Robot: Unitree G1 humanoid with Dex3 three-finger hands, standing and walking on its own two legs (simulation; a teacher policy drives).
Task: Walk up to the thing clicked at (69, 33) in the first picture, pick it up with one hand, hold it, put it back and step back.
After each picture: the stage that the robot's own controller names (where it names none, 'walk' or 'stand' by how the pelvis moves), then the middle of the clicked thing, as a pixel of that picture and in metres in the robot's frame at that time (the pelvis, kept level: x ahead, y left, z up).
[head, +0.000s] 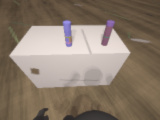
stand; (68, 34) +0.76 +0.24 +0.08
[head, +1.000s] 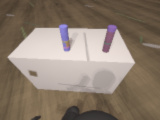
walk; (65, 39) +0.67 +0.28 +0.09
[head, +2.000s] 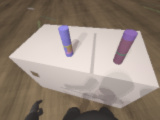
stand; (66, 43) +0.55 +0.21 +0.12
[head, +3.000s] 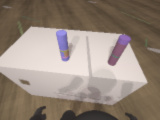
stand; (63, 47) +0.51 +0.22 +0.10
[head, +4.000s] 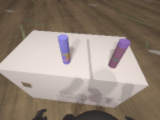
stand; (65, 51) +0.50 +0.21 +0.08
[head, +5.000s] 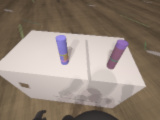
stand; (63, 51) +0.50 +0.22 +0.08
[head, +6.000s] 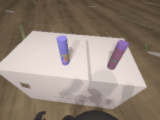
stand; (64, 52) +0.50 +0.21 +0.08
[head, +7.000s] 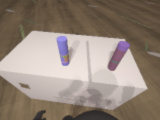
rise first; (63, 52) +0.49 +0.21 +0.08
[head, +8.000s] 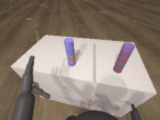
rise first; (70, 53) +0.51 +0.20 +0.08
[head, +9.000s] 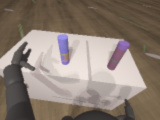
go down; (64, 51) +0.51 +0.19 +0.09
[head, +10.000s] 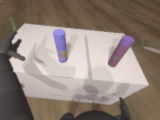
go down; (61, 48) +0.50 +0.19 +0.11
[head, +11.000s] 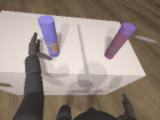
close in; (51, 40) +0.49 +0.21 +0.14
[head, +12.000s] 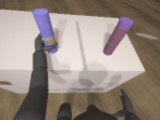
close; (47, 34) +0.52 +0.22 +0.15
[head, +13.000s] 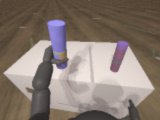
lift; (59, 48) +0.33 +0.16 +0.30
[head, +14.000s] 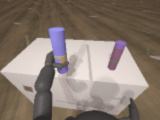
lift; (60, 53) +0.34 +0.17 +0.25
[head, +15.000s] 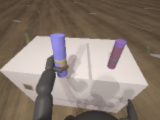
hold; (60, 57) +0.34 +0.18 +0.21
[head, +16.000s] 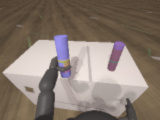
hold; (63, 57) +0.35 +0.16 +0.21
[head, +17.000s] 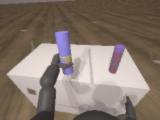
crouch; (65, 54) +0.35 +0.15 +0.25
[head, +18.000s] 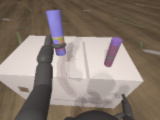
crouch; (57, 35) +0.47 +0.18 +0.28
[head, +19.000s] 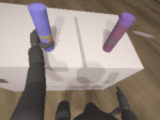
lower; (44, 32) +0.52 +0.22 +0.16
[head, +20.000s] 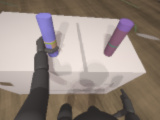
lower; (49, 38) +0.50 +0.21 +0.15
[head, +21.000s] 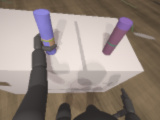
lower; (47, 36) +0.51 +0.22 +0.15
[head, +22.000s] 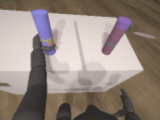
lower; (46, 36) +0.52 +0.22 +0.15
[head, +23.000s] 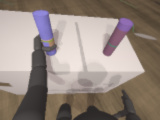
loosen; (47, 36) +0.51 +0.22 +0.15
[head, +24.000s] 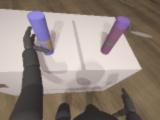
withdraw; (43, 37) +0.50 +0.22 +0.15
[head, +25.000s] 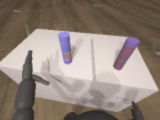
sink last; (66, 50) +0.48 +0.20 +0.12
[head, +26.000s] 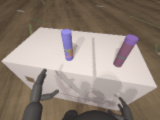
stand; (68, 46) +0.52 +0.21 +0.12
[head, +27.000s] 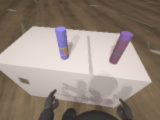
stand; (63, 45) +0.52 +0.21 +0.14
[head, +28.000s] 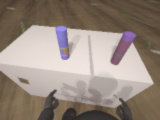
stand; (63, 45) +0.51 +0.21 +0.14
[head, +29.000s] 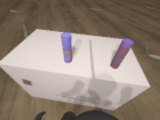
stand; (67, 49) +0.51 +0.20 +0.10
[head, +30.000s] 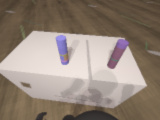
stand; (63, 51) +0.50 +0.22 +0.08
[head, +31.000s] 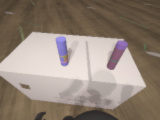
stand; (63, 53) +0.49 +0.22 +0.08
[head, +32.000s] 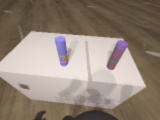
walk; (62, 53) +0.49 +0.22 +0.08
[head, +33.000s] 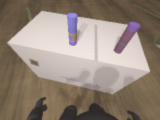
walk; (72, 31) +0.65 +0.17 +0.10
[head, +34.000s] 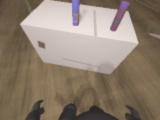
walk; (75, 12) +0.91 +0.20 +0.10
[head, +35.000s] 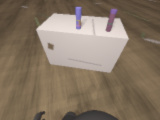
stand; (78, 18) +1.12 +0.20 +0.10
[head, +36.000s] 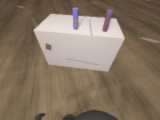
stand; (75, 19) +1.14 +0.22 +0.08
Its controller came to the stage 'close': yes
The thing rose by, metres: 0.21
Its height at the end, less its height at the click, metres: +0.00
